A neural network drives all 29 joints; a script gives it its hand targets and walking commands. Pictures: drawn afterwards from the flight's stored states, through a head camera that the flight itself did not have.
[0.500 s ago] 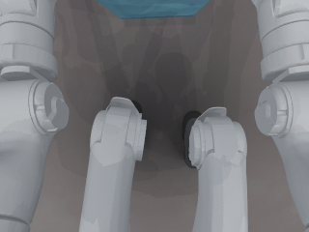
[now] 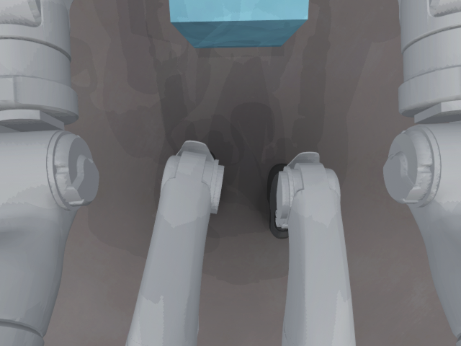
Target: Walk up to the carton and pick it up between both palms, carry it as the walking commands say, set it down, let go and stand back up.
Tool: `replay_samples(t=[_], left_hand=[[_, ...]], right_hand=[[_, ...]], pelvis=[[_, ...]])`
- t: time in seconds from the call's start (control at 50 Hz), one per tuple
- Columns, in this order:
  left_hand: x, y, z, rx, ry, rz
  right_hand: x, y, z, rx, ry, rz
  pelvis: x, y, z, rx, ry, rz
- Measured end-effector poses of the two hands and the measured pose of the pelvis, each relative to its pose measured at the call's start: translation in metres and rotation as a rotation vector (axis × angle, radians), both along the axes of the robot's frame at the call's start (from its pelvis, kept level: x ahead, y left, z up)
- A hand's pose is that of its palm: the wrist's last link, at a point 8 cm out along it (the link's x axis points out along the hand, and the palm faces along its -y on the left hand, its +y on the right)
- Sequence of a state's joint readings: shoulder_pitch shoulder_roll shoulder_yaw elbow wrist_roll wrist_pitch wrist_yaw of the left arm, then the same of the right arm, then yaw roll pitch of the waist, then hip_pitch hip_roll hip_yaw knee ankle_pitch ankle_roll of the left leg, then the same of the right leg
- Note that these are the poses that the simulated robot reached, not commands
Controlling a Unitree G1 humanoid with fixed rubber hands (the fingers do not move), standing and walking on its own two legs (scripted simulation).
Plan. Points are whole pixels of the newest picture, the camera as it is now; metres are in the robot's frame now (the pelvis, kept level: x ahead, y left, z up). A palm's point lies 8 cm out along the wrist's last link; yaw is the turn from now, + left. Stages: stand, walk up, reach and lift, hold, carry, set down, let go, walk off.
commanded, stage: set down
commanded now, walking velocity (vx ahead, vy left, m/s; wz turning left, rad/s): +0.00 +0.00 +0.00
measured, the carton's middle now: out of the picture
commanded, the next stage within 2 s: let go in 0.70 s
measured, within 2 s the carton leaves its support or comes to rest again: neither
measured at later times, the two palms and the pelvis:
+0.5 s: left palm out of the picture +0.56 +0.25 +0.04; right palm out of the picture +0.61 -0.13 +0.05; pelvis +0.00 +0.00 +0.13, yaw +0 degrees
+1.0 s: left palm out of the picture +0.53 +0.23 +0.11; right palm out of the picture +0.57 -0.17 +0.10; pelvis +0.09 +0.00 +0.22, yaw +0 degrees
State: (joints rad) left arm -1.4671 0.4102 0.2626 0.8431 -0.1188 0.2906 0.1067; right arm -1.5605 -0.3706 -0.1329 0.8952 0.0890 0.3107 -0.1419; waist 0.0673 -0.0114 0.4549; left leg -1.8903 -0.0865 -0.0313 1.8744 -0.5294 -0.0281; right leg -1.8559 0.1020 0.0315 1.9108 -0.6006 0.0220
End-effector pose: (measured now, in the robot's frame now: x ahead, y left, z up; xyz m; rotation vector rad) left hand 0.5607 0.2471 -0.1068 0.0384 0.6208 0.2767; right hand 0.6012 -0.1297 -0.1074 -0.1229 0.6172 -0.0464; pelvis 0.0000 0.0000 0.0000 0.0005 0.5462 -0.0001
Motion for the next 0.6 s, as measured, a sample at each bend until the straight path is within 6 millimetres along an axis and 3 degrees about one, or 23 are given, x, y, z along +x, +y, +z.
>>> replay_samples(t=[0.06, 0.2, 0.42, 0.6], left_hand=[[-0.006, 0.000, 0.012, 0.004, 0.021, 0.001], [0.001, -0.002, 0.066, -0.003, -0.034, -0.010], [-0.007, 0.005, 0.120, -0.011, -0.004, -0.001], [0.001, 0.009, 0.180, -0.013, -0.015, -0.003]], right_hand=[[0.002, 0.000, 0.020, 0.007, -0.008, 0.007], [-0.003, -0.001, 0.058, -0.010, 0.017, 0.006], [0.002, 0.001, 0.131, -0.013, -0.006, 0.006], [0.006, -0.005, 0.186, 0.018, -0.001, -0.003]], pelvis=[[0.000, -0.001, 0.017, 0.002, 0.002, -0.001], [-0.002, -0.002, 0.055, 0.000, -0.041, 0.001], [0.001, 0.000, 0.109, -0.002, -0.060, 0.003], [0.011, 0.003, 0.151, -0.009, -0.027, 0.009]])
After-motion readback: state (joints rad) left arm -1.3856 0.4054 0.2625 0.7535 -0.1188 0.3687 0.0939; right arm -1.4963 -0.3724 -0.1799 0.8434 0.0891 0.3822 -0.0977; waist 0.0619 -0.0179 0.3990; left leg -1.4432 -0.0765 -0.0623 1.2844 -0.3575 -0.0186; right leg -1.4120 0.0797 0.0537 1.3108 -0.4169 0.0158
